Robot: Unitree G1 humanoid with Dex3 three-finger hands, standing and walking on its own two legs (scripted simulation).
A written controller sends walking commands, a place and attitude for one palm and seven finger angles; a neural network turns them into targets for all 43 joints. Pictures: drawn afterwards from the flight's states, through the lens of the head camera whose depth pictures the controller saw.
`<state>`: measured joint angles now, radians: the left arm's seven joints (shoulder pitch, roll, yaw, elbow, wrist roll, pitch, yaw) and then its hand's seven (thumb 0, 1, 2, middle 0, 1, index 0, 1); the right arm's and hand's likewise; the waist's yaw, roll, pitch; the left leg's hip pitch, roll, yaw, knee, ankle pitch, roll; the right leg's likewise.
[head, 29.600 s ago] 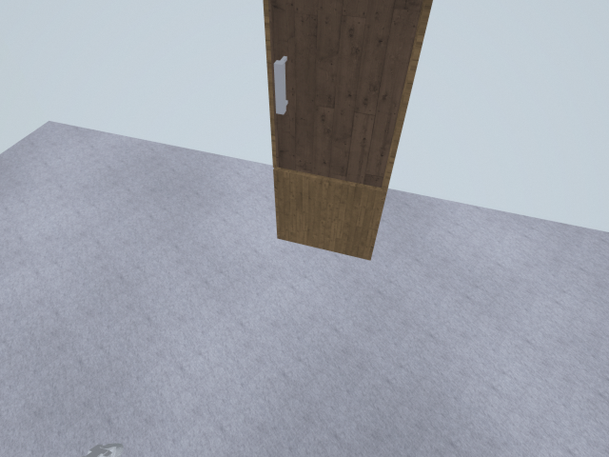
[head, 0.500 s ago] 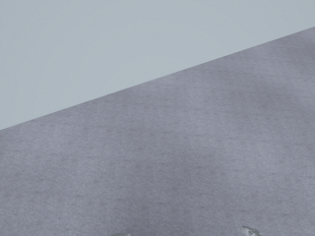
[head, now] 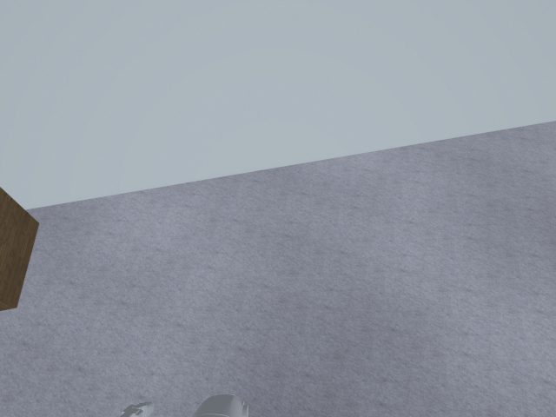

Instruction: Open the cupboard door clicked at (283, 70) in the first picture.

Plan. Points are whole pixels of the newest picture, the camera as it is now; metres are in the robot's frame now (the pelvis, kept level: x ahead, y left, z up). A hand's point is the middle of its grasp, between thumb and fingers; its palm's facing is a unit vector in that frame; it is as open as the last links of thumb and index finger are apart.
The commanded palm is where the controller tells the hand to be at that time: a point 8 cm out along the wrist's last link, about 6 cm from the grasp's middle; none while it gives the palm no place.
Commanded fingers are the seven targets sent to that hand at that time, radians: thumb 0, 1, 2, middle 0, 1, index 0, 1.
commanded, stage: turn to face it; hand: left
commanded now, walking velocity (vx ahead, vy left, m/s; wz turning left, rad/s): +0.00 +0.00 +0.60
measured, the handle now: out of the picture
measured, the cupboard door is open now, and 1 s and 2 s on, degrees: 50 50 50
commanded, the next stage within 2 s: take the last steps up to it in 1.64 s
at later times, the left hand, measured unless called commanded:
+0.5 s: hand out of the picture +0.07 +0.23 -0.16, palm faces +0.29 -0.91 -0.28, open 7.4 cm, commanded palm none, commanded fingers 0.00 0.90 0.90 -0.20 -0.30 -0.20 -0.30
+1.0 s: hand out of the picture -0.03 +0.21 -0.19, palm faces +0.58 -0.77 -0.24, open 7.4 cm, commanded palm none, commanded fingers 0.00 0.90 0.90 -0.20 -0.30 -0.20 -0.30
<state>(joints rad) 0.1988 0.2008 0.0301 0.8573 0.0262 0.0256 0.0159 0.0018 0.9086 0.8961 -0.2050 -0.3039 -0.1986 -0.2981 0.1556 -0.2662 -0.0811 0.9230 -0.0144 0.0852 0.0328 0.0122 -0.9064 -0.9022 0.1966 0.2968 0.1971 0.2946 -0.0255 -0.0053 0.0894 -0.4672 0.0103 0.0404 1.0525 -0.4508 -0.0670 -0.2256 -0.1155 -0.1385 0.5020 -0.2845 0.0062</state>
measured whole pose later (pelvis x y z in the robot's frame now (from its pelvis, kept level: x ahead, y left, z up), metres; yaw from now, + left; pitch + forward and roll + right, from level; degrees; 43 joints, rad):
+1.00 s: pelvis +0.05 -0.01 -0.02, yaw +36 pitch +1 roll +0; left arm 0.20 0.27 0.06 0.90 0.02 0.08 0.01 0.01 0.91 0.90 -0.20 -0.30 -0.20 -0.30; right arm 0.12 -0.23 -0.04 0.88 -0.02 0.03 0.01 0.01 -0.90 -0.90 0.20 0.30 0.20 0.29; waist 0.01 -0.06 0.11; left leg -0.33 -0.02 0.02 0.62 -0.30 0.03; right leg -0.44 -0.11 -0.06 1.09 -0.53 0.08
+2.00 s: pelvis +0.11 +0.01 -0.01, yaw +62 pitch +0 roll +0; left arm 0.23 0.20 0.05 0.93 0.03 -0.01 -0.01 0.00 0.91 0.90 -0.20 -0.30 -0.20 -0.30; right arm 0.22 -0.22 -0.04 0.99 -0.02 0.05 0.02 0.01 -0.90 -0.90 0.20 0.30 0.20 0.30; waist 0.02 0.04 0.04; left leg -0.37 -0.02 -0.03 0.86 -0.47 0.01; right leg -0.22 -0.06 -0.08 0.57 -0.35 0.02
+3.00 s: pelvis +0.15 +0.38 +0.01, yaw +67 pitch +1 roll +1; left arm 0.34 0.17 0.05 1.06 0.02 -0.07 0.00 -0.01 0.94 0.90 -0.20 -0.30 -0.20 -0.30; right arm 0.23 -0.20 -0.05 1.05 -0.02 0.00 0.03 0.01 -0.91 -0.90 0.19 0.30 0.19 0.29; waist 0.02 0.00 0.03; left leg -0.53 0.09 0.06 0.85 -0.20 -0.05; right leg -0.08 -0.08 -0.15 0.31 -0.24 0.00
